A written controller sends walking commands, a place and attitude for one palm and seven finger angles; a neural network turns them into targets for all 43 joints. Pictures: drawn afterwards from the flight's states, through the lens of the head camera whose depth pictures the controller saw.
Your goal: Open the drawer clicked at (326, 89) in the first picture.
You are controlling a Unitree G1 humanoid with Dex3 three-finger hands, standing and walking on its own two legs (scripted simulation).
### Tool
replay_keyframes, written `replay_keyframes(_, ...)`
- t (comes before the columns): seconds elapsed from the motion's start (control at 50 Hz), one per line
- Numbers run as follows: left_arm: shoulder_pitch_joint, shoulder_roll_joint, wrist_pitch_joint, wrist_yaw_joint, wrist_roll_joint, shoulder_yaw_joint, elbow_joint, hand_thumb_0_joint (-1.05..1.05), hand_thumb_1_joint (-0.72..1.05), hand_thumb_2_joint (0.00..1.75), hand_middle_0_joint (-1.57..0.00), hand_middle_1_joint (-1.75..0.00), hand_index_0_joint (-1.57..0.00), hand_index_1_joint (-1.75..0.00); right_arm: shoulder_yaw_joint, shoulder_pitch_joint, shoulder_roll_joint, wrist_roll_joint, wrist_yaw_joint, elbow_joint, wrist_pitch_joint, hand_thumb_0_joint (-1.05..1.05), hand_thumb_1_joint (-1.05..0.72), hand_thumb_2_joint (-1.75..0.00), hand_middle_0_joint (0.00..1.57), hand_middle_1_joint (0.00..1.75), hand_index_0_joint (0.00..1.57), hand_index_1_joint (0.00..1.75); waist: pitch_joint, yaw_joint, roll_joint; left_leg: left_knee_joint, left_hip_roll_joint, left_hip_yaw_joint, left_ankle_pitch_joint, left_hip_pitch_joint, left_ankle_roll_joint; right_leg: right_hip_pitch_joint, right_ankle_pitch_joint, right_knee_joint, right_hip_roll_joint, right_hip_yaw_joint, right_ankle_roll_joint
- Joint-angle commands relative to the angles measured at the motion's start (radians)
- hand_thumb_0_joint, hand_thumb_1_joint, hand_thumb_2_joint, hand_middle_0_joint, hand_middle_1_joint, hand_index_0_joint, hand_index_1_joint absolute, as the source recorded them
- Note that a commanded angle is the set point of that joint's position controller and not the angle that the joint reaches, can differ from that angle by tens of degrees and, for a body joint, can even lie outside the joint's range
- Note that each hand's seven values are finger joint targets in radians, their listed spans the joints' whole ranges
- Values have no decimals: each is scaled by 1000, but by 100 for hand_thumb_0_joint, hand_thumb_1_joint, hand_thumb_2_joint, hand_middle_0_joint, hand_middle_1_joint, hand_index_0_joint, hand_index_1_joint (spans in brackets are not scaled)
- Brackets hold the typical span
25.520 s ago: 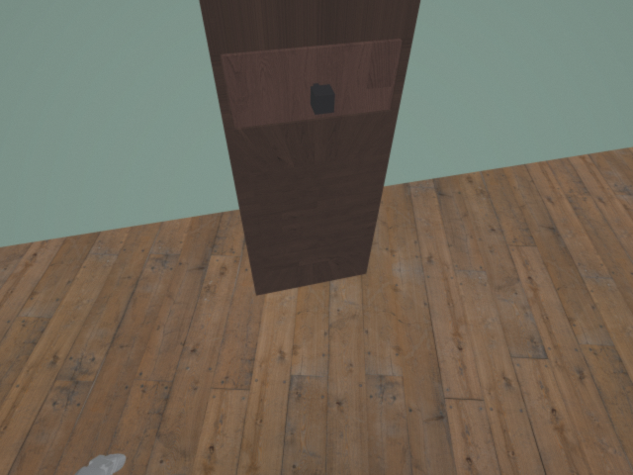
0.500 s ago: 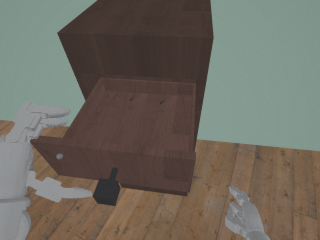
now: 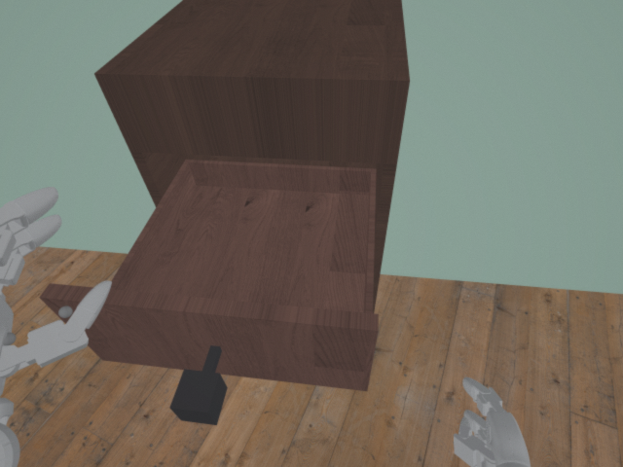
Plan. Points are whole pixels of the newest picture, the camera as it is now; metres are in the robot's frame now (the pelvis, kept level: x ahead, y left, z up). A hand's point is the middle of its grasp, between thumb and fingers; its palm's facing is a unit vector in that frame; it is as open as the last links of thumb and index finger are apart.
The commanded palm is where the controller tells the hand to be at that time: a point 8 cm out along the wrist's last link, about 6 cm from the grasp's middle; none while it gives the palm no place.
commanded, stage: draw the hand back to the body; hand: left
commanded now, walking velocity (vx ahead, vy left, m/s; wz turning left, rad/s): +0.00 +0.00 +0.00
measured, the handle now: (206, 379) +0.21 +0.16 +0.04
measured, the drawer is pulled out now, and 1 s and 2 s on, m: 0.28 0.28 0.28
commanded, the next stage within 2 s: step back with the hand held close in 0.32 s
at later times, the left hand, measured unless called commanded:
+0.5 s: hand (55, 320) +0.17 +0.23 +0.22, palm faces +0.46 -0.77 -0.44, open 7.5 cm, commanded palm +0.11 +0.27 +0.22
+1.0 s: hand (12, 389) +0.12 +0.23 +0.21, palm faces +0.41 -0.74 -0.53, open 7.4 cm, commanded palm +0.05 +0.28 +0.22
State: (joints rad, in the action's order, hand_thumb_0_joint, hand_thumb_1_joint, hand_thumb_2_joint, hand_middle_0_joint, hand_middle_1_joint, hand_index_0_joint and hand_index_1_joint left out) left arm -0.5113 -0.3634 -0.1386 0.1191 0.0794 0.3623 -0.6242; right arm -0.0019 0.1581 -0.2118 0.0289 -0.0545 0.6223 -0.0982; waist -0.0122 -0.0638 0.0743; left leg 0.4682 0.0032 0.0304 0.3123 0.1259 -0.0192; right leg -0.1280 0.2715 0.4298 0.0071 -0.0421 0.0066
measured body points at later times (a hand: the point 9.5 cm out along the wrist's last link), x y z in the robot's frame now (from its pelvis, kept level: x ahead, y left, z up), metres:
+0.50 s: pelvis -0.01 -0.01 +0.00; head -0.02 -0.04 +0.45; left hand +0.14 +0.27 +0.24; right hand +0.18 -0.23 -0.09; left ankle -0.04 +0.10 -0.74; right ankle -0.02 -0.12 -0.74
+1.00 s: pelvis -0.08 +0.00 -0.01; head -0.05 +0.00 +0.44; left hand +0.09 +0.27 +0.24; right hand +0.09 -0.24 -0.10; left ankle -0.04 +0.10 -0.74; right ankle -0.02 -0.12 -0.74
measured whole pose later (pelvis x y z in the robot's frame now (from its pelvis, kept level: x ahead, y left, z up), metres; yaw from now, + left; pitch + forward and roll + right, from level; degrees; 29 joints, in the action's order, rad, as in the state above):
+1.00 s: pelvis -0.08 +0.00 -0.01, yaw -1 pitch +1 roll +0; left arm -0.58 -0.45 -0.24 0.16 0.05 0.50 -0.69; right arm 0.01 0.20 -0.20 0.04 -0.07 0.57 -0.07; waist -0.04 -0.01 0.01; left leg 0.59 -0.01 0.05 0.24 0.37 -0.03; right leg -0.39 0.22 0.58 -0.01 -0.03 0.01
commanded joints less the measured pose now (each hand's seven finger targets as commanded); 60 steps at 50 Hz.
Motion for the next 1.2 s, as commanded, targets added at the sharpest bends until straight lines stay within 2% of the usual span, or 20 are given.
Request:
replay_keyframes(0.0, 59, -166, -59, 23, 7, 129, -170, 0, 73, 82, -21, -41, -21, -41, 30, -119, -95, -2, -13, -159, -50, 0, -90, -90, 20, 30, 20, 30, 123, 7, -18, -44, 62, -25, -410, -39, 21, 24, -324, -28, -39, -4, 19)
replay_keyframes(0.1, 75, -154, -53, 22, 7, 104, -172, 0, 90, 90, -20, -30, -20, -30, 26, -127, -94, -4, -13, -161, -55, 0, -90, -90, 20, 30, 20, 30, 106, 9, -13, -47, 55, -22, -361, -39, 14, 10, -302, -40, -40, 0, 18)
replay_keyframes(0.18, 96, -165, -55, 25, 4, 111, -184, 0, 90, 90, -20, -30, -20, -30, 22, -130, -93, -5, -14, -162, -57, 0, -90, -90, 20, 30, 20, 30, 91, 6, 8, -54, 52, -29, -333, -27, 17, 6, -271, -41, -38, -3, 22)
replay_keyframes(0.4, 71, -161, -67, 22, 9, 116, -151, 0, 90, 90, -20, -30, -20, -30, 27, -138, -89, -1, -12, -161, -59, 0, -90, -90, 20, 30, 20, 30, 79, 3, -21, -55, 51, -20, -262, -20, 9, -8, -230, -60, -41, 9, 19)
replay_keyframes(0.42, 223, -323, -112, 24, 9, 281, -237, 0, 90, 90, -20, -30, -20, -30, 29, -66, -116, 7, -10, -188, -41, 0, -90, -90, 20, 30, 20, 30, 3, 54, -61, -19, 58, -37, -184, 32, -16, -114, -305, -120, -101, 140, 23)
replay_keyframes(0.44, 142, -256, -119, 15, 1, 233, -142, 0, 90, 90, -20, -30, -20, -30, 28, -69, -99, 6, -13, -159, -31, 0, -90, -90, 20, 30, 20, 30, 24, 65, -113, 7, 55, -47, -170, 8, -16, -119, -353, -121, -130, 144, 28)
replay_keyframes(0.5, 47, -190, -126, 4, -7, 171, -121, 0, 90, 90, -20, -30, -20, -30, 36, -81, -115, 8, -13, -180, -16, 0, -90, -90, 20, 30, 20, 30, 94, 70, -62, 3, 68, -39, -258, -2, -17, -95, -428, -63, -141, 115, 20)
replay_keyframes(0.56, -28, -209, -126, 13, -9, 197, -140, 0, 90, 90, -20, -30, -20, -30, 49, -91, -121, 9, -12, -197, -1, 0, -90, -90, 20, 30, 20, 30, 152, 63, -34, -16, 97, -54, -374, 13, -20, -61, -433, -2, -124, 85, 7)
replay_keyframes(0.62, -72, -230, -129, 21, -9, 223, -188, 0, 90, 90, -20, -30, -20, -30, 58, -87, -117, 15, -10, -217, 16, 0, -90, -90, 20, 30, 20, 30, 176, 64, -70, -8, 109, -71, -390, 63, -19, -48, -416, 26, -121, 83, 9)
replay_keyframes(0.74, -122, -263, -145, 43, -8, 271, -241, 0, 90, 90, -20, -30, -20, -30, 65, -80, -111, 13, -21, -231, 10, 0, -90, -90, 20, 30, 20, 30, 175, 62, -36, -31, 126, -108, -301, 153, -23, -65, -300, 68, -106, 87, 10)
replay_keyframes(0.76, -126, -273, -148, 50, -12, 281, -252, 0, 90, 90, -20, -30, -20, -30, 66, -83, -116, 11, -23, -228, 5, 0, -90, -90, 20, 30, 20, 30, 178, 58, 14, -40, 132, -110, -287, 164, -26, -62, -276, 78, -102, 84, 10)
replay_keyframes(0.86, -97, -260, -152, 62, -15, 275, -244, 0, 90, 90, -20, -30, -20, -30, 64, -61, -118, 2, -29, -218, -18, 0, -90, -90, 20, 30, 20, 30, 140, 57, 25, -82, 160, -131, -154, 279, -41, -59, -151, 140, -79, 82, 3)
replay_keyframes(0.94, -46, -242, -157, 65, -19, 252, -230, 0, 90, 90, -20, -30, -20, -30, 60, -38, -118, 2, -28, -213, -35, 0, -90, -90, 20, 30, 20, 30, 95, 72, -58, -28, 126, -116, 85, 343, -43, -125, -32, 79, -117, 158, 18)
replay_keyframes(1.0, -5, -238, -157, 69, -20, 229, -236, 0, 90, 90, -20, -30, -20, -30, 60, -17, -118, 0, -24, -194, -42, 0, -90, -90, 20, 30, 20, 30, 74, 87, -147, 107, 58, -85, 163, 236, -22, -287, 133, -85, -188, 248, 56)
replay_keyframes(1.04, 9, -244, -159, 74, -24, 226, -251, 0, 90, 90, -20, -30, -20, -30, 55, -19, -114, -5, -23, -181, -46, 0, -90, -90, 20, 30, 20, 30, 77, 89, -165, 176, 41, -72, 123, 156, -15, -359, 144, -114, -223, 243, 72)
replay_keyframes(1.06, 12, -265, -159, 80, -28, 243, -266, 0, 90, 90, -20, -30, -20, -30, 57, -21, -120, -9, -25, -179, -47, 0, -90, -90, 20, 30, 20, 30, 87, 88, -122, 147, 50, -83, 103, 139, -17, -356, 112, -92, -216, 233, 75)
replay_keyframes(1.1, -11, -250, -169, 80, -29, 243, -283, 0, 90, 90, -20, -30, -20, -30, 51, -33, -118, -11, -25, -193, -52, 0, -90, -90, 20, 30, 20, 30, 96, 82, -53, -6, 119, -161, 74, 215, -40, -270, 72, 23, -140, 155, 35)
replay_keyframes(1.14, -16, -251, -183, 84, -33, 270, -289, 0, 90, 90, -20, -30, -20, -30, 47, -55, -119, -9, -25, -215, -61, 0, -90, -90, 20, 30, 20, 30, 94, 70, 116, -195, 238, -251, 221, 430, -76, -103, 131, 257, -40, 60, -5)
replay_keyframes(1.16, -14, -259, -185, 89, -42, 284, -277, 0, 90, 90, -20, -30, -20, -30, 50, -65, -116, -10, -29, -217, -67, 0, -90, -90, 20, 30, 20, 30, 91, 68, 193, -254, 284, -290, 283, 502, -97, -55, 138, 371, -13, 46, -14)
replay_keyframes(1.18, -8, -248, -182, 91, -42, 278, -283, 0, 90, 90, -20, -30, -20, -30, 46, -44, -101, -21, -31, -214, -71, 0, -90, -90, 20, 30, 20, 30, 79, 71, 152, -236, 288, -288, 180, 493, -105, -77, 150, 420, -8, 52, -12)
